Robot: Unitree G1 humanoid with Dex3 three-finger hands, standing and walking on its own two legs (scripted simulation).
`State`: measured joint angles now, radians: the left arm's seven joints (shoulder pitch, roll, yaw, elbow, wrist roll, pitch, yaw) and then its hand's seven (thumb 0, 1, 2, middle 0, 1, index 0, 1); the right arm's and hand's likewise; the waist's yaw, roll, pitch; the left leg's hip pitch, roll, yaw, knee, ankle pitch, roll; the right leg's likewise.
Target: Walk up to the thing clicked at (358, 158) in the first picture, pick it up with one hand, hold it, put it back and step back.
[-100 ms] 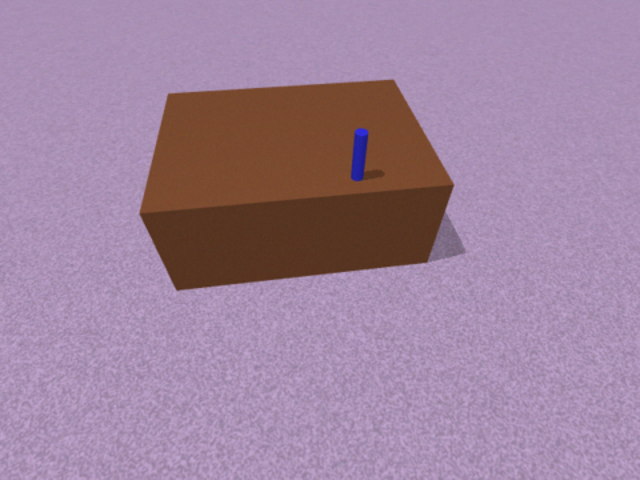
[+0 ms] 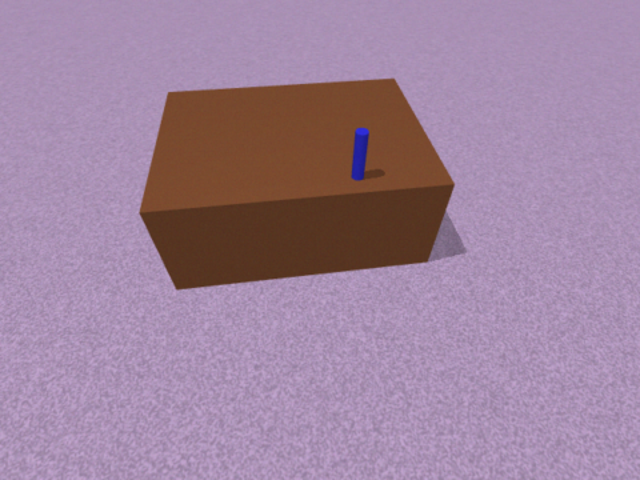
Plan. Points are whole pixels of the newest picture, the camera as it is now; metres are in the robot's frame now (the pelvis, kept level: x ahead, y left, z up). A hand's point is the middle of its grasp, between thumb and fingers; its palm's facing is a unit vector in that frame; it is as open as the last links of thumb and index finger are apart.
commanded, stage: stand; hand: right
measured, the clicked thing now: (359, 155) +1.08 -0.14 -0.27
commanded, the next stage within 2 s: walk up in 1.02 s
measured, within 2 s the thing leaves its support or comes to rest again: neither
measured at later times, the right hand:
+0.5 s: hand out of the picture +0.09 -0.25 -0.16, palm faces -0.03 +0.94 -0.33, open 7.4 cm
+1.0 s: hand out of the picture +0.09 -0.25 -0.16, palm faces -0.03 +0.94 -0.33, open 7.4 cm
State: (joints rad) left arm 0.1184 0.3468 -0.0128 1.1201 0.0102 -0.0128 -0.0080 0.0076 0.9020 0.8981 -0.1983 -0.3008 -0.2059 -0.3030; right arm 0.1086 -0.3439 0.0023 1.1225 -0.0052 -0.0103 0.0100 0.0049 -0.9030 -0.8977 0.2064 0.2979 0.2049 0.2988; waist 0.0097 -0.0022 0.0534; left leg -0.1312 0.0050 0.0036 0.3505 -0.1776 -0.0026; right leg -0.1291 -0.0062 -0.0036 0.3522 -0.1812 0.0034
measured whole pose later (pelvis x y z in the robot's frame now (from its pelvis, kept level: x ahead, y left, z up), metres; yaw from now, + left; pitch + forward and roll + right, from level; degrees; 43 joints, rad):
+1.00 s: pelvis +0.01 +0.00 +0.00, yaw +0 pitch -2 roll +0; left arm 0.12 0.35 -0.01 1.12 0.01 -0.01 -0.01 0.01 0.90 0.90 -0.20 -0.30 -0.21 -0.30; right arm 0.11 -0.35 0.00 1.12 0.00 -0.01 0.01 0.00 -0.90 -0.90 0.21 0.30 0.21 0.30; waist 0.01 0.00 0.05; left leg -0.10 0.00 0.00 0.32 -0.18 0.00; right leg -0.10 -0.01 -0.01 0.33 -0.19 0.00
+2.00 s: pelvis +0.32 -0.04 -0.02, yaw +7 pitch -3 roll +2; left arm 0.33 0.42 0.07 0.85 0.02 -0.06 -0.08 0.01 0.90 0.90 -0.20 -0.30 -0.21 -0.30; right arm 0.31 -0.41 -0.06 0.80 -0.01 -0.06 0.07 0.01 -0.90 -0.90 0.21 0.30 0.21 0.30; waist -0.01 0.00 0.06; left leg -0.18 0.02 0.06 0.54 -0.31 0.02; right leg -0.45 -0.11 -0.02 0.70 -0.24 -0.02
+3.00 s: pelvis +0.58 -0.02 -0.03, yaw +9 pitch -3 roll +0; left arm 0.20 0.38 0.00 0.88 0.02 -0.06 0.00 0.01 0.90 0.90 -0.20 -0.30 -0.21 -0.30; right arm 0.21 -0.40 -0.03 0.91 0.01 0.02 0.02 0.01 -0.90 -0.90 0.21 0.30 0.20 0.30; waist 0.01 0.05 0.11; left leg -0.35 0.03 0.01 0.83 -0.52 0.03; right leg -0.41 -0.04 -0.04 0.69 -0.24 -0.01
